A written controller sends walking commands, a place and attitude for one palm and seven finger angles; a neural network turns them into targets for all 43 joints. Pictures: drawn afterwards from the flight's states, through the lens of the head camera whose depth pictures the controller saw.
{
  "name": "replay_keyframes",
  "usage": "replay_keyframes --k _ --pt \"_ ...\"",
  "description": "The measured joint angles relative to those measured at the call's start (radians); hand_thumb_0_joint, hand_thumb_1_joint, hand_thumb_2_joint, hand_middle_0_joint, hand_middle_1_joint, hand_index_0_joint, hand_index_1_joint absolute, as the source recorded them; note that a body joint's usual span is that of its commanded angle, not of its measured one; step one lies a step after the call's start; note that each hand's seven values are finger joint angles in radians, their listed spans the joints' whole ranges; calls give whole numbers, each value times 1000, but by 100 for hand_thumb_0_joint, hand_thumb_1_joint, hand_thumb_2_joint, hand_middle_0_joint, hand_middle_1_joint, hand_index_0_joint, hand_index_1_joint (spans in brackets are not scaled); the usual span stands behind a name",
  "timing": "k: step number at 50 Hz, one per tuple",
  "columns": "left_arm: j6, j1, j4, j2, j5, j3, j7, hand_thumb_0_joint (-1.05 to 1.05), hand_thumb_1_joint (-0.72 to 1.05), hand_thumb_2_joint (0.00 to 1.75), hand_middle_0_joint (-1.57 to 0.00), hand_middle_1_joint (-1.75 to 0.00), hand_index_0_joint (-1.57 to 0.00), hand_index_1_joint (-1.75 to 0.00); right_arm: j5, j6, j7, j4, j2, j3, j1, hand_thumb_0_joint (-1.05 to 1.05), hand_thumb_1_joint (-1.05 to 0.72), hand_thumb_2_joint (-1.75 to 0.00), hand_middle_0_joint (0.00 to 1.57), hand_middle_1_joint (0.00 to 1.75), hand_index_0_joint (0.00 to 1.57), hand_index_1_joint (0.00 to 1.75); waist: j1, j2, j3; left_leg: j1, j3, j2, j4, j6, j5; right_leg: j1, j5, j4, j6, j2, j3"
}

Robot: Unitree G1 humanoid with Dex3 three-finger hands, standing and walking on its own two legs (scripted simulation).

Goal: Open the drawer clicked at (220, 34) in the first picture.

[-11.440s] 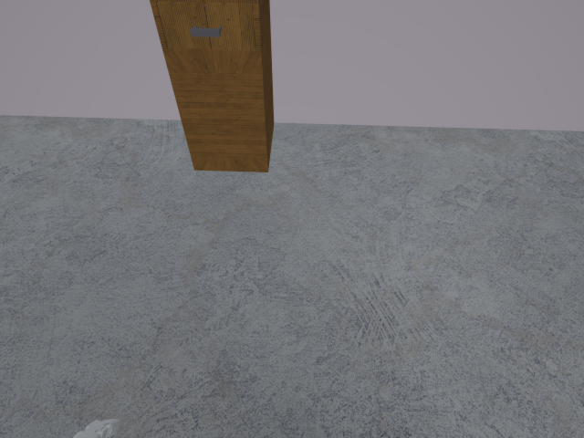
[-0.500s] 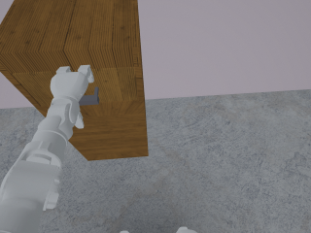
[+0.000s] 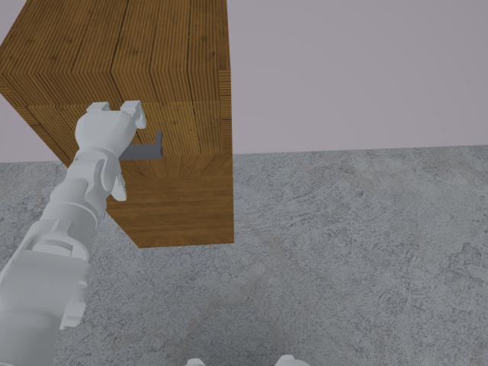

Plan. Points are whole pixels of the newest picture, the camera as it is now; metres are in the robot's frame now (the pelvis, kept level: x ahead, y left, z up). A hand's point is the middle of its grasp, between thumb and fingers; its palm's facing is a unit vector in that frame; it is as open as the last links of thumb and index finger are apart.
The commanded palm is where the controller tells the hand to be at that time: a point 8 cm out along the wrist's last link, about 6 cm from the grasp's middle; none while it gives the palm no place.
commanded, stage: move the hooked fingers above the handle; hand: left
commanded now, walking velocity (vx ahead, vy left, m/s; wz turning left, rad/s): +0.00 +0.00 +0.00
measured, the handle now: (135, 144) +0.54 +0.20 -0.02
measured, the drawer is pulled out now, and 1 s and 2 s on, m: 0.00 0.00 0.00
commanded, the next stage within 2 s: lower the fingers behind the handle in 0.74 s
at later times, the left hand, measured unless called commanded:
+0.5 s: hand (117, 147) +0.48 +0.20 +0.03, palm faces -0.07 -0.02 -1.00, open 13.7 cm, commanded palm +0.47 +0.20 +0.09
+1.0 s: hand (118, 155) +0.47 +0.20 +0.03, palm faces -0.10 -0.03 -0.99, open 13.8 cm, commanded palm +0.46 +0.21 +0.08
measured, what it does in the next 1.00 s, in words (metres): stands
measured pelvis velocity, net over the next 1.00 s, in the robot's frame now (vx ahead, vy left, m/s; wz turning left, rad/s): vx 0.00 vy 0.00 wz -0.01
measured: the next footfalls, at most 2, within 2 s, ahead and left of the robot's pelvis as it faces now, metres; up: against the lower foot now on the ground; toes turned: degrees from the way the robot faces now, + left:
none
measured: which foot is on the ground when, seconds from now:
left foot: down 0.00-1.00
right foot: down 0.00-1.00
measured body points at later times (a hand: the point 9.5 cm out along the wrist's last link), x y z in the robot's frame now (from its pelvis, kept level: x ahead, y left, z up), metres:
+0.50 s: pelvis +0.00 +0.00 +0.00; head +0.09 +0.00 +0.44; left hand +0.48 +0.20 +0.09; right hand +0.00 -0.26 -0.13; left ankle -0.02 +0.10 -0.71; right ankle -0.02 -0.11 -0.71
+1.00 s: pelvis +0.00 +0.00 +0.00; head +0.09 -0.01 +0.45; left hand +0.47 +0.20 +0.08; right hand +0.03 -0.27 -0.13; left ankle -0.02 +0.10 -0.71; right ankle -0.02 -0.11 -0.71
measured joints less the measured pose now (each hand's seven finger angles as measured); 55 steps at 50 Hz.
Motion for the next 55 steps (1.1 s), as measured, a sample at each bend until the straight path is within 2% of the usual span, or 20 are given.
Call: replay_keyframes --k 5,9,14,20,27,35,40,44,47,50,55 --pt "26 -20 14 -33 19 3 52 0 -49 30 -34 -122 -33 -121 -8 1 12 2 2 2 -7 0 -90 -90 20 30 21 30 -7 4 -8 -20 1 -3 20 5 -10 -18 -8 17 4 -4 1" --pt "59 -25 30 -49 20 9 68 0 -49 30 -36 -123 -34 -123 -8 7 19 2 8 10 -16 0 -90 -90 20 30 21 30 -8 11 -10 -16 7 -4 20 8 -10 -17 -7 17 8 -4 7" --pt "85 -31 49 -50 17 10 47 0 -49 30 -35 -122 -35 -123 -1 12 15 -7 19 24 -25 0 -90 -90 20 30 21 30 -14 13 -5 6 15 -3 1 10 -2 0 3 2 10 -3 16" --pt "66 -22 43 -26 10 34 16 0 -49 30 -33 -121 -34 -122 3 9 3 -23 22 30 -20 0 -90 -90 20 30 21 30 -17 11 1 23 24 0 -15 9 6 12 12 -10 9 0 25" --pt "46 7 10 -12 5 20 12 0 -49 30 -32 -120 -32 -121 2 7 6 -13 11 13 1 0 -90 -90 20 30 21 30 2 9 -1 24 19 0 -15 7 4 16 10 -11 7 1 21" --pt "24 41 -42 -44 5 7 32 0 -49 30 -32 -120 -32 -120 -6 10 13 4 0 -5 -4 0 -90 -90 20 30 21 30 11 6 -7 30 8 -1 -11 4 0 27 3 -11 4 0 10" --pt "59 37 -23 -44 13 25 54 0 -49 30 -32 -120 -32 -120 -4 14 16 -2 2 2 -27 0 -90 -90 20 30 21 30 5 6 -10 39 13 1 -16 2 0 31 3 -11 2 3 15" --pt "87 31 -6 -37 4 16 31 0 -49 30 -32 -120 -32 -120 4 13 13 -14 8 6 -36 0 -90 -90 20 30 21 30 8 9 -4 53 15 2 -29 1 5 44 7 -22 1 4 17" --pt "75 34 0 -34 -5 11 4 0 -49 30 -32 -120 -32 -120 7 11 8 -20 11 11 -36 0 -90 -90 20 30 21 30 11 9 -2 62 14 2 -37 0 8 52 10 -28 1 4 16" --pt "38 48 -11 -29 -3 18 -12 0 -49 30 -32 -120 -32 -120 5 8 3 -25 14 14 -34 0 -90 -90 20 30 21 30 13 5 -2 57 13 2 -34 -1 7 47 7 -24 0 4 15" --pt "-8 63 -26 -25 17 23 18 0 -49 30 -32 -120 -32 -120 -3 1 5 -22 13 7 -30 0 -90 -90 20 30 21 30 15 3 -8 17 7 2 0 -2 -5 9 -6 9 -2 3 10"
